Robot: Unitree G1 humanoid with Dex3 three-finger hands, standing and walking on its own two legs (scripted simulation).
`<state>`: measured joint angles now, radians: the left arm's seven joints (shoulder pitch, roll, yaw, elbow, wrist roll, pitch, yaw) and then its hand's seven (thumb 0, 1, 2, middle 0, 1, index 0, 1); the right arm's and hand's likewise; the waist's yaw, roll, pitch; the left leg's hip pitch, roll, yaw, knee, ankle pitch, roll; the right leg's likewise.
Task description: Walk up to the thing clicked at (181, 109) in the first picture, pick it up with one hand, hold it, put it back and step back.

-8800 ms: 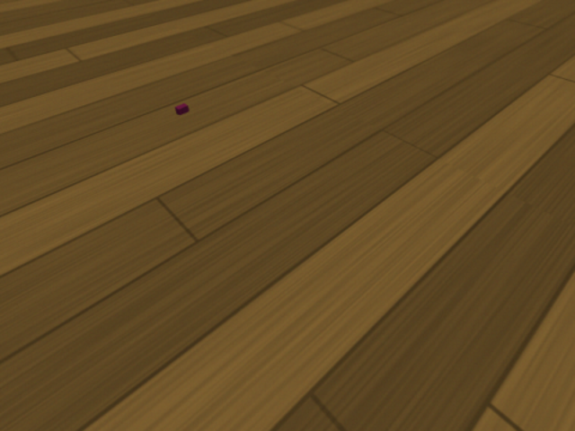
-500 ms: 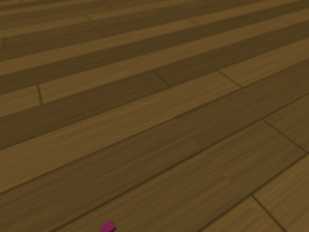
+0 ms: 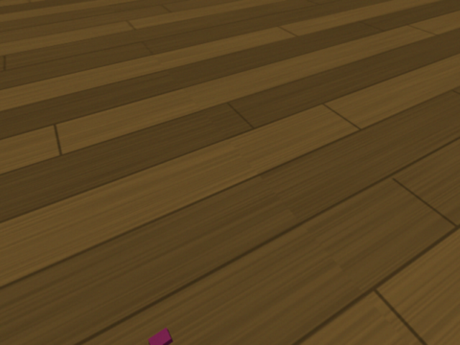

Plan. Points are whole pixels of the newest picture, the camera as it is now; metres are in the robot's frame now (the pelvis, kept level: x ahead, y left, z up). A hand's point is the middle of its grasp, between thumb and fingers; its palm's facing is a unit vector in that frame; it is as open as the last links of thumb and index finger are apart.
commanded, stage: stand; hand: left
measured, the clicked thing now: (160, 340) +0.33 +0.30 -0.76
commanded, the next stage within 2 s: walk up in 0.70 s
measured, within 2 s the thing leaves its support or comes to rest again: neither
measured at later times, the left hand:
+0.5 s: hand out of the picture +0.08 +0.26 -0.16, palm faces -0.02 -0.94 -0.35, open 7.4 cm
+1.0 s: hand out of the picture +0.07 +0.26 -0.16, palm faces +0.00 -0.94 -0.35, open 7.4 cm
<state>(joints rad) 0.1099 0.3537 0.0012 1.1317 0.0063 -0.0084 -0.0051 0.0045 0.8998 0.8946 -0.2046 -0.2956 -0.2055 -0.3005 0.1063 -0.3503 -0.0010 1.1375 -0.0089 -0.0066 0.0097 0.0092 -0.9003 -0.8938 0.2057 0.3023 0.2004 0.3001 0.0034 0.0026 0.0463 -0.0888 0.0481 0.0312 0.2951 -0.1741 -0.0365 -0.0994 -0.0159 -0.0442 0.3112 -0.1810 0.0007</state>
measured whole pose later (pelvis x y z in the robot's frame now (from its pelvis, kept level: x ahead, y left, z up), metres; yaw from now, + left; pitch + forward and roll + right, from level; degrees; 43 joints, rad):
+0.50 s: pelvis +0.00 +0.00 +0.00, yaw +0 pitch -2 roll +0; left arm 0.11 0.35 0.00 1.13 0.01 -0.01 0.00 0.00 0.90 0.89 -0.20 -0.30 -0.21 -0.30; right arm 0.11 -0.35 0.00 1.14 -0.01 -0.01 0.01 0.01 -0.90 -0.89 0.21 0.30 0.20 0.30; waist 0.00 0.00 0.05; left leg -0.09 0.05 0.03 0.30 -0.18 -0.03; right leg -0.10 -0.02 -0.04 0.31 -0.18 0.00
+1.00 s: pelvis -0.02 +0.00 -0.01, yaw +0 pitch -2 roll +0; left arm 0.09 0.36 0.04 1.07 0.01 0.03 -0.01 0.00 0.90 0.89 -0.20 -0.30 -0.21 -0.30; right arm 0.08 -0.36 -0.04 1.07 0.00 0.01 0.00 0.01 -0.90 -0.89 0.21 0.30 0.20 0.30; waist 0.00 0.00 0.10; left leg -0.17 0.05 0.03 0.39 -0.19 -0.03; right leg -0.18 -0.01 -0.04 0.41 -0.20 -0.01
